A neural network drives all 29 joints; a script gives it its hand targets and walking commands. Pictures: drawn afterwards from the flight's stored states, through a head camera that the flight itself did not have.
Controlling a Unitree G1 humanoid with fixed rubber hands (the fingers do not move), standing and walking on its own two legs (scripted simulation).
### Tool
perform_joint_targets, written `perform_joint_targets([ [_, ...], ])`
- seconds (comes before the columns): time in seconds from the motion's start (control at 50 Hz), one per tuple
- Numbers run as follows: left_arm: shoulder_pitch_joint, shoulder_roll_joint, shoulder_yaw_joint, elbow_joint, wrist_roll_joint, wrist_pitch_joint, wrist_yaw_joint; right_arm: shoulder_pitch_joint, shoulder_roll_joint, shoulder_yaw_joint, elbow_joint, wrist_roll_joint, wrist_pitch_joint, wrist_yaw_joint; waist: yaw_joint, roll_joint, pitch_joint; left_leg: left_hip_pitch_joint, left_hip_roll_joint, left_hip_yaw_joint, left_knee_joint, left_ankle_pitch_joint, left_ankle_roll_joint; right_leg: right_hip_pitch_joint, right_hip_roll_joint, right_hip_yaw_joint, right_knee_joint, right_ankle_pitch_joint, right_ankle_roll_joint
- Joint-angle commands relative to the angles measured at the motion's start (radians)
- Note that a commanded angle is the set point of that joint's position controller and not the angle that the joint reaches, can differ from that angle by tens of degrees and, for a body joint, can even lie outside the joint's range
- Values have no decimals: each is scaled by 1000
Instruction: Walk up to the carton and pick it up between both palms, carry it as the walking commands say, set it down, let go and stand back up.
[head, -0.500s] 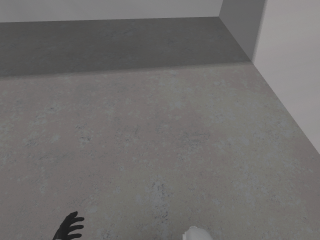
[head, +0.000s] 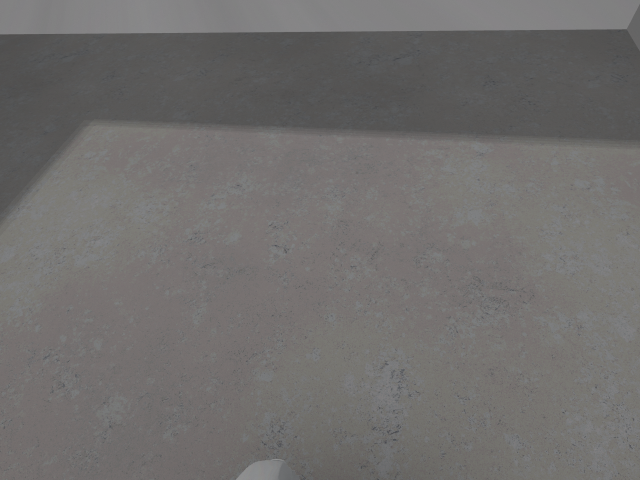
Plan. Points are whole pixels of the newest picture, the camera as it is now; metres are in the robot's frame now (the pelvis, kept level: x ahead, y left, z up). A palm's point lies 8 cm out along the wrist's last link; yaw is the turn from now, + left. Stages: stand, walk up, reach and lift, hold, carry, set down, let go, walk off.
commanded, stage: walk up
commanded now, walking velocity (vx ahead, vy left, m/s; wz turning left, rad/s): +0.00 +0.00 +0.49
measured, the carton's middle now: out of the picture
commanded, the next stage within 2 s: none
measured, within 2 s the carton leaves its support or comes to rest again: neither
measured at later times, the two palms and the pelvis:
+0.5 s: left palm out of the picture +0.05 +0.35 -0.12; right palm out of the picture +0.12 -0.18 -0.10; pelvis -0.02 +0.06 +0.00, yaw +14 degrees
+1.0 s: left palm out of the picture -0.08 +0.26 -0.10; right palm out of the picture +0.13 -0.22 -0.15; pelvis -0.03 +0.00 +0.00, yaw +30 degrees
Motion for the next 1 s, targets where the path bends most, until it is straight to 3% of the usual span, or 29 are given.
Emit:
perform_joint_targets([
  [0.0, 19, 236, 61, -42, 4, -11, 9, -69, -29, -2, -102, 9, -20, 1, 26, -280, -100, -2, -12, 24, -117, -25, 10, 144, -226, 160, -99, 449, -131],
  [0.08, -11, 265, 81, -38, -3, 2, 4, -31, -38, -1, -98, 13, -30, -9, 4, -282, -123, 123, -24, 30, -308, -10, 29, 135, -245, 117, -33, 424, -98],
  [0.1, -18, 267, 84, -35, -8, 9, 0, -6, -46, -3, -89, 16, -36, -11, -14, -248, -131, 200, -24, 43, -422, 57, 38, 112, -226, 79, 19, 373, -72],
  [0.12, -13, 251, 82, -28, -14, 15, -5, 19, -58, -10, -80, 18, -43, -17, -41, -173, -140, 294, -14, 49, -570, 173, 47, 72, -191, 25, 96, 318, -35],
  [0.14, -1, 210, 67, -30, -12, 17, -9, 24, -106, -22, -80, 10, -51, -22, -64, -49, -130, 398, 55, -45, -653, 238, 68, -52, -137, -17, 227, 184, 2],
  [0.16, -3, 140, 51, -70, 3, 26, -11, 42, -219, -37, -91, 0, -61, -25, -76, 206, -128, 531, 322, -380, -668, 537, 144, -328, -28, -21, 459, -338, 46],
  [0.18, -56, 134, 19, -165, 4, 40, 14, 71, -236, -40, -117, 50, -68, -60, -95, 210, -158, 521, 435, -449, -617, 785, 244, -397, -9, 67, 604, -378, 98],
  [0.2, -111, 156, 24, -164, 8, 49, 18, 74, -202, -27, -87, 44, -69, -74, -97, 152, -149, 460, 376, -387, -607, 742, 263, -372, -17, 116, 654, -327, 105],
  [0.24, -59, 173, 31, -148, 7, 50, 7, -18, -154, -8, -112, 30, -67, -76, -48, 97, -109, 402, 259, -252, -592, 646, 197, -341, -33, 118, 636, -204, 116],
  [0.28, -31, 202, 40, -152, 6, 53, -4, -60, -131, -6, -138, 34, -73, -75, -37, 92, -116, 379, 226, -224, -572, 752, 184, -311, -6, 105, 650, -156, 125],
  [0.32, -42, 202, 45, -168, 5, 55, -3, -34, -132, -10, -139, 30, -78, -69, -44, 95, -129, 385, 214, -231, -562, 751, 181, -313, 13, 108, 639, -144, 123],
  [0.44, -129, 179, 46, -216, -2, 60, -5, 48, -157, -11, -147, 25, -81, -65, -73, 122, -110, 370, 216, -355, -596, 573, 204, -340, 78, 138, 531, -137, 110],
  [0.5, -177, 181, 41, -250, 3, 59, -1, 105, -139, -5, -141, 3, -81, -73, -93, 122, -129, 354, 216, -394, -601, 564, 223, -334, 100, 158, 453, -170, 102],
  [0.58, -176, 165, 33, -269, -9, 51, 4, 148, -151, -12, -150, -9, -79, -76, -96, 133, -152, 332, 208, -449, -599, 563, 216, -275, 123, 176, 352, -163, 77],
  [0.64, -142, 164, 32, -270, -17, 44, 13, 156, -153, -13, -160, -12, -75, -79, -77, 137, -166, 294, 192, -482, -586, 579, 181, -183, 128, 204, 215, -134, 50],
  [0.68, -75, 166, 31, -250, -21, 34, 23, 149, -141, -6, -176, -11, -73, -80, -36, 110, -177, 210, 149, -458, -550, 538, 122, -29, 115, 195, 20, -16, 35],
  [0.7, -15, 192, 38, -230, -20, 30, 29, 141, -121, 0, -183, -5, -71, -81, -9, 64, -198, 108, 116, -427, -508, 440, 87, 118, 83, 190, -70, 49, 30],
  [0.72, 32, 251, 47, -211, -18, 29, 32, 179, -65, 11, -182, 2, -71, -81, 3, -122, -232, -26, 33, -331, -346, 163, 55, 247, -67, 322, -166, -63, 4],
  [0.74, 11, 310, 41, -224, -21, 32, 26, 222, 3, 16, -188, -5, -72, -81, -21, -314, -240, -171, -74, -171, -125, -207, 27, 268, -317, 542, -186, 37, -43],
  [0.76, -56, 329, 50, -229, -18, 32, 28, 159, -70, 10, -191, -17, -69, -77, -15, -301, -167, -205, -62, -120, -29, -176, 6, 78, -344, 556, -250, 34, -93],
  [0.78, -79, 288, 47, -205, -10, 22, 27, 136, -97, 0, -170, -35, -62, -65, -38, -201, -106, -178, -12, -117, 47, -86, 3, 32, -299, 489, -233, 115, -77],
  [0.8, -93, 247, 44, -178, -13, 15, 26, 148, -85, -3, -147, -41, -60, -51, -59, -150, -85, -164, 2, -110, 92, 2, -1, 3, -237, 372, -196, 153, -47],
  [0.84, -79, 208, 38, -141, -25, 7, 29, 182, -57, 0, -119, -33, -49, -25, -63, -174, -92, -150, 12, -74, 195, 70, -4, -25, -173, 239, -169, 165, -7],
  [0.9, -18, 193, 44, -130, -24, -3, 23, 134, -41, 10, -131, -24, -41, -14, -32, -224, -74, -160, 25, -17, 207, 83, -21, -42, -167, 168, -149, 232, -24],
  [0.92, 2, 196, 43, -131, -25, -4, 26, 118, -46, 13, -131, -20, -36, -14, -31, -200, -41, -186, 28, -6, 196, 55, -37, -23, -199, 167, -92, 518, -28],
  [0.98, 101, 216, 55, -123, -12, -5, 18, 83, -38, 23, -126, -1, -25, -8, 4, -249, -79, -171, 47, 26, 83, 70, -43, 11, -211, 143, -85, 436, -40],
])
